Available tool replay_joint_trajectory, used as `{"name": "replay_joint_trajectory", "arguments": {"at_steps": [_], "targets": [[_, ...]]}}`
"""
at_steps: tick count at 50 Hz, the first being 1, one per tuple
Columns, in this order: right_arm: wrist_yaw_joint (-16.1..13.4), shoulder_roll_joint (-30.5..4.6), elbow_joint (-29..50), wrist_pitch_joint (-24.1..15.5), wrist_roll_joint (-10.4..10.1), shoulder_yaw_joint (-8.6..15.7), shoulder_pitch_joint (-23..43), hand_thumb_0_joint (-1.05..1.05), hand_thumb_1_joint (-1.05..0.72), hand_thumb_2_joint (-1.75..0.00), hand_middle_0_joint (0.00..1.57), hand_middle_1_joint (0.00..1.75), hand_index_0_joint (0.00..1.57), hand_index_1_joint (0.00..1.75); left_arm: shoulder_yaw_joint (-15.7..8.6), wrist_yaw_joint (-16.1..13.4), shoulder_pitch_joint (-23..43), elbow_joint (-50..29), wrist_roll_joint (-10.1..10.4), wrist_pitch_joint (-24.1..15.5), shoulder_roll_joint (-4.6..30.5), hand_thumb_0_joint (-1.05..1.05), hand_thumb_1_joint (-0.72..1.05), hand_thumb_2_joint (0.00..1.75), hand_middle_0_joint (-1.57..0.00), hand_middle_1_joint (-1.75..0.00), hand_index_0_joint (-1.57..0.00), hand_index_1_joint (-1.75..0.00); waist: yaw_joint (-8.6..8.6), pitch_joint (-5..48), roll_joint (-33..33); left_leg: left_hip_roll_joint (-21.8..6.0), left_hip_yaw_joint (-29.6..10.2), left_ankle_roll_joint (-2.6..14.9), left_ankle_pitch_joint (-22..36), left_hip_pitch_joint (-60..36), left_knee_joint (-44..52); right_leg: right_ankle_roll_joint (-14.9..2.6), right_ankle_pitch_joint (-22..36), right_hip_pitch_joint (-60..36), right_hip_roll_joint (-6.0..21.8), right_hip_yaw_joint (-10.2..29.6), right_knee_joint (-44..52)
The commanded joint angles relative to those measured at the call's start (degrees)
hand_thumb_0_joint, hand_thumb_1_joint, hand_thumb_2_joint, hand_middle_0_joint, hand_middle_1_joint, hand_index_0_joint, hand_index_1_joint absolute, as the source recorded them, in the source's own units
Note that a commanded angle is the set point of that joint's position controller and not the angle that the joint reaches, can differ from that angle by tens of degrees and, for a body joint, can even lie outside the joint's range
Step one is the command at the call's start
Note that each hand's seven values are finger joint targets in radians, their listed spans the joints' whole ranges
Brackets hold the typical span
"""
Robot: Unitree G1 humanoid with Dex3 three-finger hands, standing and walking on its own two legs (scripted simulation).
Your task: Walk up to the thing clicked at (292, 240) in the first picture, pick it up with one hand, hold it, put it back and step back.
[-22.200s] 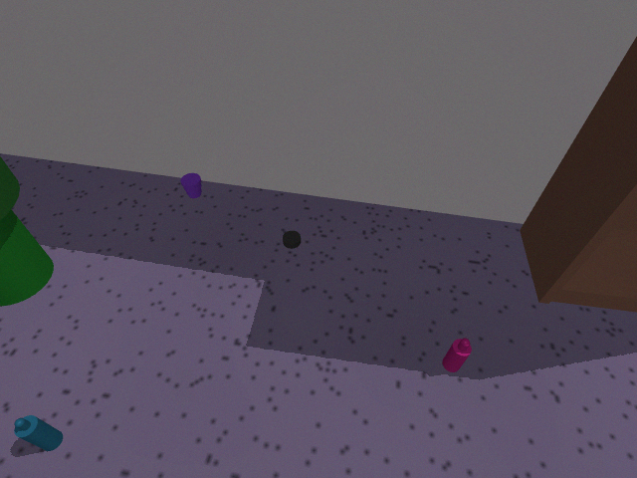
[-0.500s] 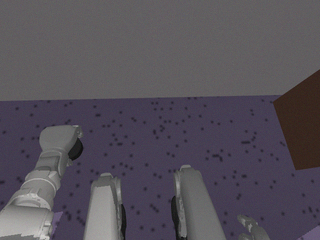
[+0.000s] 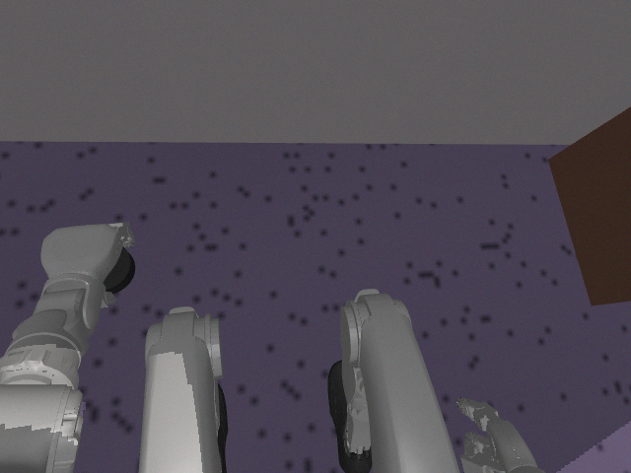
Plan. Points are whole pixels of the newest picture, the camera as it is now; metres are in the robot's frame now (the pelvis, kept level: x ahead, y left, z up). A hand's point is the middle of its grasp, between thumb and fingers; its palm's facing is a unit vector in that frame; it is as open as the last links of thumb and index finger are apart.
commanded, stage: crouch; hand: left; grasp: from above
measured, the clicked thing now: (105, 267) +0.40 +0.26 -0.21
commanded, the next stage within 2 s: lower in 0.40 s
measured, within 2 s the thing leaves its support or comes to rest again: neither
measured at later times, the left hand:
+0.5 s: hand (110, 279) +0.39 +0.26 -0.23, palm faces -0.46 -0.05 -0.89, open 9.5 cm
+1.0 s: hand (126, 281) +0.39 +0.25 -0.29, palm faces -0.45 -0.09 -0.89, open 9.4 cm
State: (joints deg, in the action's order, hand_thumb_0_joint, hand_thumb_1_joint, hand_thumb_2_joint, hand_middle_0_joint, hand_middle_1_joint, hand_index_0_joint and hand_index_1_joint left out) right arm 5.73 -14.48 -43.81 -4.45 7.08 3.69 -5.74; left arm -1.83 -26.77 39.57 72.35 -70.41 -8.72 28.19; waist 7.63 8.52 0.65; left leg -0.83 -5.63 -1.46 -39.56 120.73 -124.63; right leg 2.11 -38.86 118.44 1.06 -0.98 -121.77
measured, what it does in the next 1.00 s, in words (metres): lowers itself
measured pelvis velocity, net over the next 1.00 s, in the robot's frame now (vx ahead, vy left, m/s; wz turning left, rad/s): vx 0.00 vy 0.00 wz -0.04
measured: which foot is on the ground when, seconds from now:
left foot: down 0.00-1.00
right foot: down 0.00-1.00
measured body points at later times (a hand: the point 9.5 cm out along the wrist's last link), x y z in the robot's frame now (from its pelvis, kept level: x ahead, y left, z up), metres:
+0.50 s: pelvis -0.01 +0.00 -0.06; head +0.21 +0.04 +0.34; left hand +0.41 +0.26 -0.18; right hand +0.08 -0.28 -0.18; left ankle +0.08 +0.13 -0.37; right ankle +0.09 -0.13 -0.37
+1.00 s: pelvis +0.00 +0.00 -0.10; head +0.22 +0.05 +0.29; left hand +0.41 +0.26 -0.24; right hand +0.07 -0.28 -0.21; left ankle +0.08 +0.13 -0.37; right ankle +0.09 -0.13 -0.37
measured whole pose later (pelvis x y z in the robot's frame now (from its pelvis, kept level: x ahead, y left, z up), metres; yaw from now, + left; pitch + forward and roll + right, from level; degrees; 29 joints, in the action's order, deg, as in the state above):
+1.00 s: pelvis +0.00 +0.00 -0.10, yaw -2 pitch +31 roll -6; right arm 11.3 -15.5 -49.0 -7.0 13.5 0.9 -4.2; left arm -8.8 -37.0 45.7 89.5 -76.2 -14.4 34.7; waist 11.9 3.0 -1.6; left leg 0.4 -8.9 -2.7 -40.5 133.7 -142.6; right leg 2.6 -39.1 131.0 -0.2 -1.9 -138.4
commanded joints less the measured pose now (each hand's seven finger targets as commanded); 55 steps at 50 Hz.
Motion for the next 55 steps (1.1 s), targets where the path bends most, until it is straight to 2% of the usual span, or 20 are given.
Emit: {"name": "replay_joint_trajectory", "arguments": {"at_steps": [1, 8, 14, 15, 21, 24, 27, 29, 31, 33, 35, 36, 40, 41, 47, 49, 50, 53, 54, 55], "targets": [[-0.3, -11.2, 2.0, -1.3, 0.1, 3.9, -8.9, 0.00, -0.90, -0.90, 0.20, 0.30, 0.20, 0.30, -2.4, -2.6, 15.4, -6.8, 0.2, -0.7, 13.0, 0.00, 0.45, 0.70, -0.87, -0.63, -0.88, -0.62, 0.57, 35.5, 7.8, 1.6, 5.3, 2.90, 7.4, -25.7, 12.0, -3.76, 8.9, -16.6, -1.9, -4.4, 12.9], [0.2, -11.9, 1.2, -1.4, 0.4, 3.6, -8.7, 0.00, -0.90, -0.90, 0.20, 0.30, 0.20, 0.30, -2.8, -3.8, 17.6, -5.4, -0.4, -1.3, 13.9, 0.00, 0.43, 0.66, -0.84, -0.63, -0.86, -0.62, 0.87, 35.0, 10.4, 1.7, 5.1, 2.64, 7.2, -23.8, 9.6, -4.01, 8.6, -12.6, -2.2, -5.0, 9.5], [0.5, -11.6, 0.6, -1.8, 0.8, 3.3, -8.7, 0.00, -0.90, -0.90, 0.20, 0.30, 0.20, 0.30, -3.1, -4.6, 17.4, -1.4, -0.7, -1.3, 14.1, 0.00, 0.42, 0.65, -0.82, -0.64, -0.84, -0.62, 0.99, 33.1, 9.1, 1.8, 5.4, 2.90, 5.7, -20.6, 7.3, -3.97, 7.1, -11.0, -2.2, -5.2, 7.7], [0.5, -12.2, 0.4, -1.9, 0.9, 3.2, -9.2, 0.00, -0.90, -0.90, 0.20, 0.30, 0.20, 0.30, -3.4, -4.5, 17.7, -1.2, -0.8, -1.3, 14.2, 0.00, 0.40, 0.65, -0.82, -0.64, -0.84, -0.62, 1.67, 33.4, 8.1, 1.9, 5.2, 2.98, 5.7, -20.5, 6.9, -3.84, 7.2, -10.7, -2.3, -5.4, 7.6], [1.1, -12.6, 0.0, -1.8, 1.1, 3.1, -8.9, 0.00, -0.91, -0.90, 0.20, 0.30, 0.20, 0.30, -4.3, -4.5, 18.1, -1.5, -0.8, -1.8, 15.6, 0.00, 0.42, 0.63, -0.82, -0.66, -0.85, -0.63, 1.01, 34.7, 9.6, 2.0, 5.3, 2.90, 6.2, -19.0, 5.6, -3.96, 7.6, -10.3, -2.4, -5.7, 5.4], [1.4, -12.8, -0.4, -1.9, 1.2, 3.1, -9.4, 0.00, -0.91, -0.90, 0.20, 0.30, 0.20, 0.30, -3.6, -4.3, 18.2, -0.1, -1.3, -2.2, 14.6, 0.00, 0.41, 0.63, -0.82, -0.65, -0.84, -0.62, 1.97, 33.2, 9.5, 1.9, 4.7, 2.76, 6.4, -19.4, 4.9, -3.93, 7.9, -8.5, -2.4, -6.2, 4.4], [1.6, -13.1, -0.8, -2.0, 1.4, 2.9, -9.4, 0.00, -0.91, -0.90, 0.20, 0.30, 0.20, 0.30, -4.5, -4.7, 19.1, 0.2, -1.2, -2.8, 16.3, 0.00, 0.39, 0.65, -0.84, -0.64, -0.85, -0.63, 1.77, 32.4, 9.1, 2.0, 5.2, 2.98, 6.0, -17.1, 3.7, -3.91, 7.8, -8.3, -2.5, -6.0, 4.0], [1.7, -12.6, -0.7, -2.0, 1.5, 2.3, -8.8, 0.00, -0.91, -0.90, 0.20, 0.30, 0.20, 0.30, -3.8, -4.9, 17.1, 5.1, -1.5, -3.1, 14.4, 0.00, 0.39, 0.65, -0.86, -0.63, -0.86, -0.63, 1.68, 30.2, 6.3, 2.2, 5.4, 3.20, 5.0, -14.2, 2.9, -3.83, 6.6, -8.1, -2.7, -5.9, 4.2], [2.0, -12.7, -1.3, -2.3, 2.0, 1.9, -9.2, 0.00, -0.91, -0.90, 0.20, 0.30, 0.20, 0.30, -3.4, -5.2, 19.4, 5.5, -1.9, -4.0, 14.8, 0.00, 0.40, 0.64, -0.85, -0.64, -0.86, -0.63, 3.07, 29.9, 6.0, 2.4, 5.6, 3.40, 5.2, -12.8, 1.6, -3.53, 7.1, -9.0, -2.8, -5.8, 3.7], [2.0, -13.3, -1.6, -2.4, 2.2, 2.0, -9.3, 0.00, -0.91, -0.90, 0.20, 0.30, 0.20, 0.30, -4.9, -6.1, 19.2, 5.4, -2.3, -4.6, 16.3, 0.00, 0.42, 0.63, -0.85, -0.64, -0.86, -0.63, 2.29, 31.3, 7.1, 2.3, 5.3, 3.23, 6.2, -14.7, 1.1, -3.53, 7.7, -7.8, -2.7, -6.2, 2.5], [2.4, -13.6, -2.3, -2.7, 3.0, 2.1, -9.4, 0.00, -0.91, -0.90, 0.20, 0.30, 0.20, 0.30, -5.6, -7.2, 22.3, 4.2, -3.0, -5.7, 18.2, 0.00, 0.44, 0.64, -0.86, -0.65, -0.88, -0.64, 2.92, 32.1, 8.6, 2.2, 5.3, 2.99, 6.9, -15.2, 0.2, -3.55, 8.6, -7.8, -2.9, -6.4, 1.5], [2.5, -13.5, -2.5, -2.6, 2.9, 2.0, -9.0, 0.00, -0.91, -0.90, 0.20, 0.30, 0.20, 0.30, -6.1, -7.8, 20.3, 6.4, -3.5, -5.7, 17.8, 0.00, 0.44, 0.63, -0.86, -0.66, -0.88, -0.64, 2.18, 31.8, 8.6, 2.3, 5.3, 2.89, 6.8, -15.2, 0.3, -3.62, 8.2, -7.0, -2.9, -6.4, 1.2], [3.6, -13.7, -3.4, -3.1, 4.6, 1.4, -8.7, 0.00, -0.91, -0.90, 0.20, 0.30, 0.20, 0.30, -5.7, -9.9, 22.5, 10.1, -4.8, -6.3, 17.5, 0.00, 0.45, 0.61, -0.86, -0.65, -0.89, -0.62, 4.44, 29.9, 9.9, 2.2, 5.0, 2.82, 7.4, -15.1, -1.6, -3.29, 9.2, -4.9, -2.8, -7.3, -1.2], [3.8, -14.1, -3.6, -3.1, 4.8, 1.6, -8.6, 0.00, -0.91, -0.90, 0.20, 0.30, 0.20, 0.30, -7.0, -10.6, 22.2, 9.0, -4.7, -6.6, 18.8, 0.00, 0.44, 0.61, -0.86, -0.65, -0.88, -0.62, 3.83, 30.7, 10.8, 2.2, 4.9, 2.82, 7.5, -15.1, -1.3, -3.19, 9.0, -5.3, -2.9, -7.4, -1.0], [5.0, -14.7, -3.8, -3.2, 6.4, 1.3, -7.8, 0.00, -0.91, -0.90, 0.20, 0.30, 0.20, 0.30, -9.0, -12.7, 19.5, 11.3, -4.8, -5.6, 19.7, 0.00, 0.49, 0.60, -0.88, -0.63, -0.91, -0.61, 3.75, 32.0, 12.0, 2.4, 5.1, 2.85, 7.4, -14.3, -2.3, -2.96, 9.4, -6.2, -2.9, -7.8, -2.3], [5.5, -14.0, -3.9, -3.4, 6.8, 0.8, -6.7, 0.00, -0.90, -0.90, 0.20, 0.30, 0.20, 0.30, -7.2, -12.5, 19.2, 13.8, -4.8, -5.1, 18.1, 0.00, 0.48, 0.61, -0.87, -0.61, -0.90, -0.58, 4.17, 29.8, 11.9, 2.3, 5.0, 2.91, 5.9, -12.8, -2.9, -3.04, 8.3, -5.3, -3.1, -7.7, -2.4], [5.8, -14.1, -4.1, -3.7, 7.3, 0.2, -7.2, 0.00, -0.90, -0.90, 0.20, 0.30, 0.20, 0.30, -6.7, -12.4, 21.1, 14.4, -5.2, -5.1, 18.3, 0.00, 0.47, 0.60, -0.88, -0.58, -0.90, -0.56, 5.42, 29.1, 11.0, 2.4, 4.9, 3.03, 5.9, -12.1, -3.8, -3.00, 8.7, -5.3, -3.1, -7.8, -2.4], [6.3, -15.5, -4.8, -3.8, 7.7, 0.3, -7.7, 0.00, -0.90, -0.90, 0.20, 0.30, 0.20, 0.30, -10.4, -13.3, 19.1, 14.1, -4.8, -5.7, 22.2, 0.00, 0.49, 0.60, -0.89, -0.57, -0.91, -0.55, 3.95, 30.3, 11.0, 2.3, 4.5, 2.99, 8.4, -11.8, -4.8, -2.96, 11.0, -6.8, -3.2, -8.1, -3.5], [6.6, -14.9, -5.0, -4.0, 7.9, -0.1, -7.8, 0.00, -0.90, -0.90, 0.20, 0.30, 0.20, 0.30, -8.6, -13.2, 18.7, 16.1, -5.1, -5.7, 19.3, 0.00, 0.50, 0.60, -0.89, -0.58, -0.92, -0.56, 4.50, 29.0, 10.7, 2.4, 4.6, 2.87, 8.2, -11.8, -4.8, -2.94, 10.8, -6.2, -3.2, -8.4, -4.0], [6.8, -15.4, -5.3, -4.0, 8.3, 0.1, -7.8, 0.00, -0.90, -0.90, 0.20, 0.30, 0.20, 0.30, -9.8, -13.5, 19.4, 15.2, -5.2, -6.0, 20.8, 0.00, 0.51, 0.60, -0.89, -0.60, -0.92, -0.57, 5.00, 29.2, 10.6, 2.2, 4.2, 2.85, 8.9, -12.2, -4.9, -2.75, 11.5, -5.9, -3.4, -9.0, -4.5]]}}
